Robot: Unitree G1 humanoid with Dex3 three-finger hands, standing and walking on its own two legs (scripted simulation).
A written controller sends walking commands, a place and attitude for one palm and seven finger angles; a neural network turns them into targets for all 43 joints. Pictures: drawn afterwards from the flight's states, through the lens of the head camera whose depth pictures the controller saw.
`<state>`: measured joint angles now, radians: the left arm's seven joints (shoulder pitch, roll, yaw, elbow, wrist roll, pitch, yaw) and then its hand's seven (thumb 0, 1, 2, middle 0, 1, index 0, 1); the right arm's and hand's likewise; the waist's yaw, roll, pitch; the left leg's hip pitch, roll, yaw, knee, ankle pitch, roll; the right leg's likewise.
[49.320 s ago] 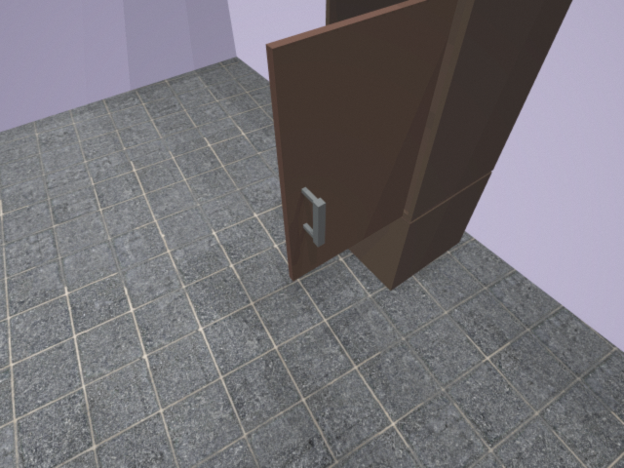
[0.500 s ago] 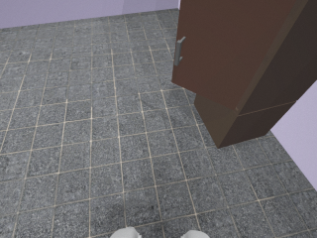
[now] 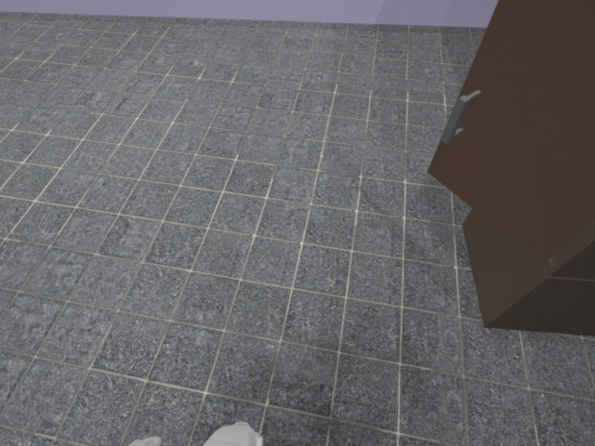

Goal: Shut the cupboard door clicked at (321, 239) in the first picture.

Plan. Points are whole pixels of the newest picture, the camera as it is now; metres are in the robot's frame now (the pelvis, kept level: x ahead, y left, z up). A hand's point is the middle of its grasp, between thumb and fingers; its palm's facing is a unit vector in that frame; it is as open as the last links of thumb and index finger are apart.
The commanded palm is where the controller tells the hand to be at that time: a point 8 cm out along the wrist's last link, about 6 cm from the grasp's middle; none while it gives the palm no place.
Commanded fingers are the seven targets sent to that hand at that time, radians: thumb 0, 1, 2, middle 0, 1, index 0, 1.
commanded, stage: walk to a spot facing it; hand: left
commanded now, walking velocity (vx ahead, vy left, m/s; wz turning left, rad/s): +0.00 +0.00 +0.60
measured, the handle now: (460, 117) +0.81 -0.36 -0.10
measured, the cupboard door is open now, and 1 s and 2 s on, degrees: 41 41 41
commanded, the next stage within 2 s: none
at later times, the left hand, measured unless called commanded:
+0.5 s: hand out of the picture +0.07 +0.19 -0.15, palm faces +0.34 -0.89 -0.30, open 7.4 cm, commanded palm none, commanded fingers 0.00 0.90 0.90 -0.20 -0.30 -0.20 -0.30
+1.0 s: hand (127, 430) +0.15 +0.27 -0.16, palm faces +0.58 -0.77 -0.25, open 7.4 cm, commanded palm none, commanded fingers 0.00 0.90 0.90 -0.20 -0.30 -0.20 -0.30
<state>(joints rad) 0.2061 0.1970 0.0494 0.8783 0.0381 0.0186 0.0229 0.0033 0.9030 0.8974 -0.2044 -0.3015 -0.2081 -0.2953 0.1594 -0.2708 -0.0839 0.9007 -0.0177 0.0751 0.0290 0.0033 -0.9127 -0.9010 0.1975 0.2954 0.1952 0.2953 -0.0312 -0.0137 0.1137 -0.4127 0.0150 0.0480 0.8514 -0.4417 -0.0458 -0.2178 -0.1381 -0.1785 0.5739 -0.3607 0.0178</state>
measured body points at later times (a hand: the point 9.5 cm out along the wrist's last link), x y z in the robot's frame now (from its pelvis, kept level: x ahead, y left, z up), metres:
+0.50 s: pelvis +0.09 -0.02 +0.00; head +0.13 -0.04 +0.45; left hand +0.05 +0.24 -0.12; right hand +0.22 -0.25 -0.16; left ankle +0.01 +0.10 -0.64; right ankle +0.09 -0.12 -0.73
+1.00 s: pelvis +0.19 +0.04 +0.00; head +0.23 +0.09 +0.44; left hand +0.12 +0.31 -0.14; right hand +0.42 -0.11 -0.13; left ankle +0.17 +0.12 -0.73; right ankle +0.28 -0.11 -0.66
